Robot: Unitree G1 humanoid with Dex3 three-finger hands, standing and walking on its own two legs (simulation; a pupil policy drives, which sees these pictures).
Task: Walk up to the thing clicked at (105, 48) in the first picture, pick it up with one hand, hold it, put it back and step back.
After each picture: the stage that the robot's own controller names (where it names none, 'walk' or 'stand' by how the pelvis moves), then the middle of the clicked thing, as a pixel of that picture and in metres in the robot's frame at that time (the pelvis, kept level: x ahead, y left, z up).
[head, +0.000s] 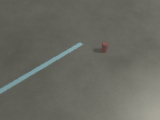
stand; (104, 47) +1.27 -0.19 -0.72
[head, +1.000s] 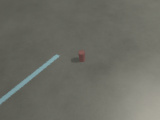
walk; (82, 56) +1.15 +0.14 -0.70
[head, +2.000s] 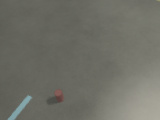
walk; (59, 95) +0.66 +0.30 -0.71
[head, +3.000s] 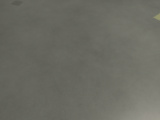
walk; out of the picture +0.42 +0.18 -0.71
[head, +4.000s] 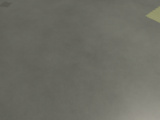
stand; out of the picture +0.35 +0.20 -0.72
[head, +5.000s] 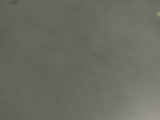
stand; out of the picture +0.34 +0.19 -0.72
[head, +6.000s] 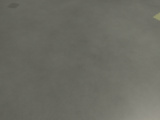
stand; out of the picture +0.35 +0.19 -0.73
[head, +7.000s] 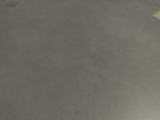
stand; out of the picture +0.34 +0.20 -0.73
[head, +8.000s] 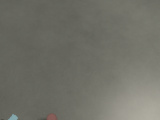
go down; out of the picture +0.36 +0.20 -0.69
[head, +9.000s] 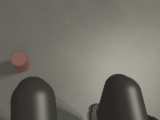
go down; (20, 61) +0.42 +0.23 -0.28
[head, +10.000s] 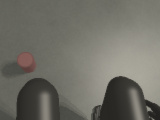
close in; (27, 63) +0.42 +0.22 -0.30
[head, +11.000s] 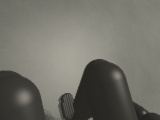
close in; out of the picture +0.41 +0.25 -0.22
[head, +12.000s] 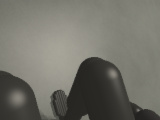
close; out of the picture +0.40 +0.27 -0.22
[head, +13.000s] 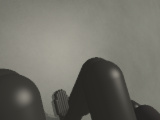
lift; out of the picture +0.39 +0.26 -0.23
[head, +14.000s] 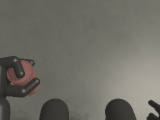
lift; (25, 79) +0.33 +0.20 -0.02
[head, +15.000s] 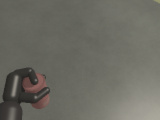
hold; (37, 91) +0.31 +0.17 +0.00
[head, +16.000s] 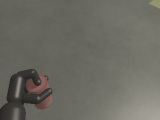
hold; (40, 92) +0.32 +0.17 +0.00
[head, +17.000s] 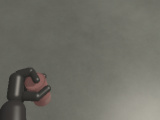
crouch; (39, 90) +0.33 +0.17 -0.04
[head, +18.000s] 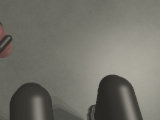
lower; out of the picture +0.47 +0.24 -0.09
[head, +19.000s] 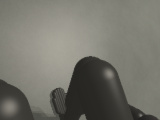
lower; out of the picture +0.42 +0.28 -0.22
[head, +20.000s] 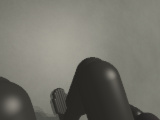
lower; out of the picture +0.42 +0.28 -0.23
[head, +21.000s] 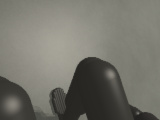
lower; out of the picture +0.42 +0.28 -0.23
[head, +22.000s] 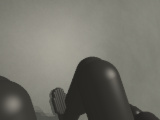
lower; out of the picture +0.42 +0.28 -0.23
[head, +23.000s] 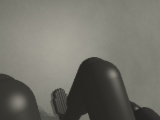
open; out of the picture +0.41 +0.26 -0.23
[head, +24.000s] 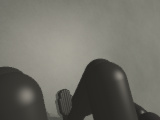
stand; out of the picture +0.41 +0.25 -0.23
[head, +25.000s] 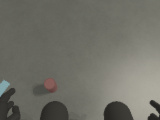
walk; (51, 85) +0.41 +0.19 -0.49
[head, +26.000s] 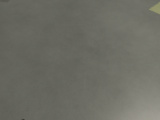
stand; out of the picture +0.36 +0.17 -0.66
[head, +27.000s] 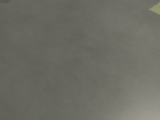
stand; out of the picture +0.37 +0.18 -0.67
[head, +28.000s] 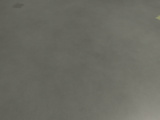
stand; out of the picture +0.39 +0.16 -0.71
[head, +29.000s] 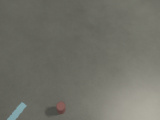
walk; (61, 108) +0.42 +0.12 -0.71
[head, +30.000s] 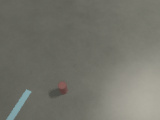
walk; (63, 88) +0.58 +0.19 -0.69
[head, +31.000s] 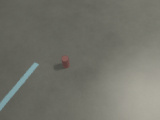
walk; (65, 62) +0.88 +0.23 -0.70
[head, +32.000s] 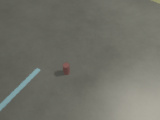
stand; (66, 68) +0.98 +0.19 -0.71
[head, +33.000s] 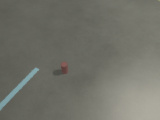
stand; (64, 67) +0.98 +0.21 -0.72
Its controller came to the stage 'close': yes
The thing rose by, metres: 0.71
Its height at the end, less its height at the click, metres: +0.00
